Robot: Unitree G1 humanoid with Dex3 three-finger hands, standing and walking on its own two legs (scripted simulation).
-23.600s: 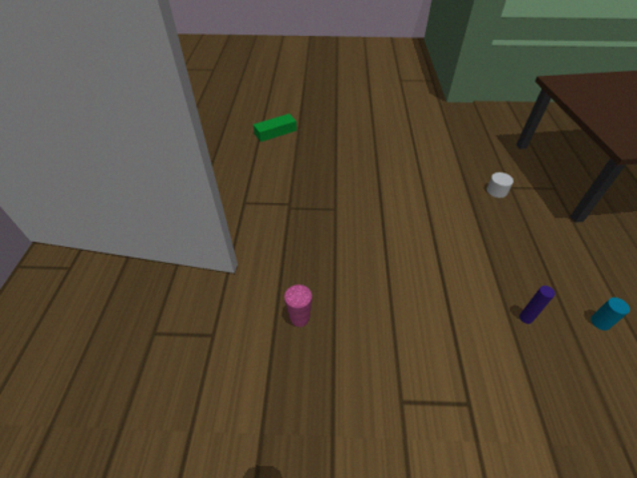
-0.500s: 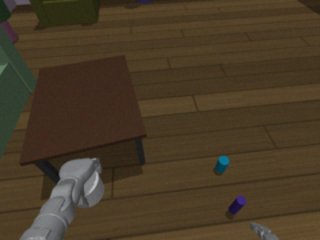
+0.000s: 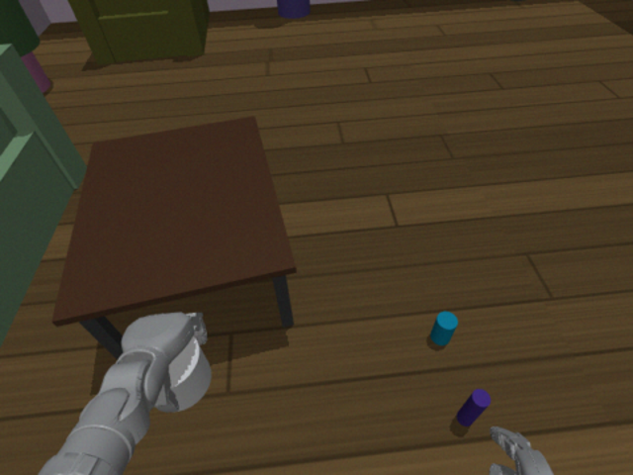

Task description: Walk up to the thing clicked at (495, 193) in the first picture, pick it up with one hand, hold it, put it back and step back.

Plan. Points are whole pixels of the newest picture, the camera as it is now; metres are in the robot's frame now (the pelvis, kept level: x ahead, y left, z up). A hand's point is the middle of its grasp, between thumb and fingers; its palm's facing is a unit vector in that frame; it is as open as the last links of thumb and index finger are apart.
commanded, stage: hold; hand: left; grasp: from above
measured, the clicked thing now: (173, 370) +0.30 +0.23 -0.09
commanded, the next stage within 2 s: crouch in 0.74 s
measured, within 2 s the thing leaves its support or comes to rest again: neither
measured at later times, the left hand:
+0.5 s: hand (165, 364) +0.29 +0.22 -0.04, palm faces -0.47 -0.07 -0.88, open 11.5 cm
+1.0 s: hand (164, 363) +0.29 +0.22 -0.04, palm faces -0.47 -0.07 -0.88, open 11.5 cm
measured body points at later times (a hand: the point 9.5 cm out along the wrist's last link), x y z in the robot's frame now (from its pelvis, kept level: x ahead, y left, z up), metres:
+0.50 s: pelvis +0.00 +0.00 +0.00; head +0.01 -0.02 +0.45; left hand +0.31 +0.22 +0.01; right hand +0.14 -0.25 -0.11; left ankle +0.03 +0.13 -0.73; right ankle +0.02 -0.14 -0.73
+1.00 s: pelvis +0.00 +0.00 +0.00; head +0.01 -0.02 +0.45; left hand +0.31 +0.22 +0.01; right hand +0.14 -0.26 -0.11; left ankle +0.03 +0.13 -0.73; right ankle +0.02 -0.14 -0.73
